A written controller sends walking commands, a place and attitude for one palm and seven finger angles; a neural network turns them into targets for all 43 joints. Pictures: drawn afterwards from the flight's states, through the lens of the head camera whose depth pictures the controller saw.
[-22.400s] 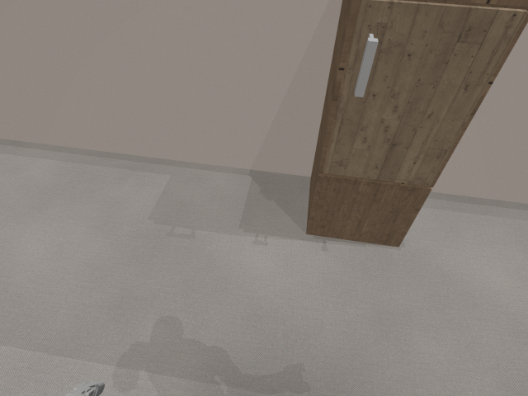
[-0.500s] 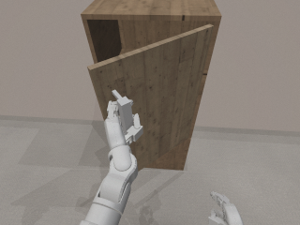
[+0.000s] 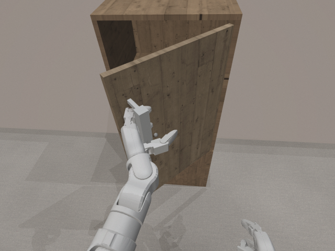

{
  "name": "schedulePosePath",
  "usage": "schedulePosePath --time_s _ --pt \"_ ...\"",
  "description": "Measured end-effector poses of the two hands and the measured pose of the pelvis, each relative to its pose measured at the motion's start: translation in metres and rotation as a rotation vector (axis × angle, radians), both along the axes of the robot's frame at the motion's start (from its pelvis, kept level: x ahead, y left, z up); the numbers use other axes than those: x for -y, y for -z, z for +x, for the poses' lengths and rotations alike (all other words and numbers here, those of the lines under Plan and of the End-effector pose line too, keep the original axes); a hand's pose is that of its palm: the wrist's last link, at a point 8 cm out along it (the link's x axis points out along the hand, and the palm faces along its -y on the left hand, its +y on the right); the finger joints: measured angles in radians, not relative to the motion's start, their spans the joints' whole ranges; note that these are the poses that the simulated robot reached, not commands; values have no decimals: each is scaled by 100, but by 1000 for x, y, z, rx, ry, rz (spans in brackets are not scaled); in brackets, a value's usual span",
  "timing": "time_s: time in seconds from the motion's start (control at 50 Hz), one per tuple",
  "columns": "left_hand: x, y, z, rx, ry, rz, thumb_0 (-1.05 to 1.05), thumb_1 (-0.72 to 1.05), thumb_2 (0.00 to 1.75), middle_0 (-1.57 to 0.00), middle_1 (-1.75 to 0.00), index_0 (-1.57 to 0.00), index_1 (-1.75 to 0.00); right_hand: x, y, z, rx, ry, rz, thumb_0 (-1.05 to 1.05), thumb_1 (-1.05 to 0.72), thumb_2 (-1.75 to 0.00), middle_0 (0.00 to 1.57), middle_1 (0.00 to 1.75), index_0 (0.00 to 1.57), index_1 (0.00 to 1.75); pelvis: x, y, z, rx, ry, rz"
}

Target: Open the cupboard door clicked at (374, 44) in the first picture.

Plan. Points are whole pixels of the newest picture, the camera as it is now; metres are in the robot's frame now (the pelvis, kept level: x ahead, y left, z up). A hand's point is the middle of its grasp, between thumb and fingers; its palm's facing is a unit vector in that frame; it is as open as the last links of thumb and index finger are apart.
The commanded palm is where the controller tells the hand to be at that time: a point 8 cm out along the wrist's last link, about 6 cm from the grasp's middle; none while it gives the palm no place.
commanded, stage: open thumb and fingers to let go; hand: left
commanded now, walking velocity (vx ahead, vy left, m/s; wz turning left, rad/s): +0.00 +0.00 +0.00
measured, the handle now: (140, 127) +0.39 +0.10 +0.10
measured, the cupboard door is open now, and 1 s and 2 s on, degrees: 43 48 45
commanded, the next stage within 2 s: slide the hand sideways off the handle in 0.42 s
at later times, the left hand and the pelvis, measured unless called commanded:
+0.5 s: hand (155, 136) +0.35 +0.05 +0.11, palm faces +0.33 -0.94 -0.02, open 14.5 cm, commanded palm +0.31 +0.09 +0.10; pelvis +0.00 +0.02 +0.00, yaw -1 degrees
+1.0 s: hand (157, 153) +0.31 +0.05 +0.10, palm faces -0.11 -0.99 -0.01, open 16.2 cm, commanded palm +0.28 +0.11 +0.10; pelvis -0.01 +0.02 +0.00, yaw -3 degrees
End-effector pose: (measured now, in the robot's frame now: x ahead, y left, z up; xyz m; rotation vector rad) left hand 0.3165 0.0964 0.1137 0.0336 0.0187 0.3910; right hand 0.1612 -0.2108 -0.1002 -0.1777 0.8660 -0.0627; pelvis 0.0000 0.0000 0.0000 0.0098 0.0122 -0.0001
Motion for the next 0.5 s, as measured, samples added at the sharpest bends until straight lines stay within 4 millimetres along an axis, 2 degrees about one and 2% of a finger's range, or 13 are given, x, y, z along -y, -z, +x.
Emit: schedulePosePath --time_s 0.1,0.2,0.3,0.5 --pt "0 1 2 -1 10 -2 1 -23 42 -32 -122 -32 -123 -2 2 -10 -12 13 -2 1 -90 -90 20 30 20 30 -3 0 -2 -4 7 1" --pt "0 1 2 2 17 -6 0 -39 35 -30 -112 -30 -112 -3 3 -15 -14 20 -2 1 -90 -90 20 30 20 30 -7 1 -3 -4 11 0" --pt "0 1 2 7 22 -17 0 -46 32 -30 -94 -31 -95 -6 2 -15 -14 19 -9 1 -90 -90 20 30 20 30 -10 1 -4 -6 13 0" --pt "-2 1 -2 6 56 -14 -1 -50 30 -42 -67 -40 -71 -16 -4 -7 12 3 -3 1 -90 -90 20 30 20 30 -17 1 -4 -2 15 -3"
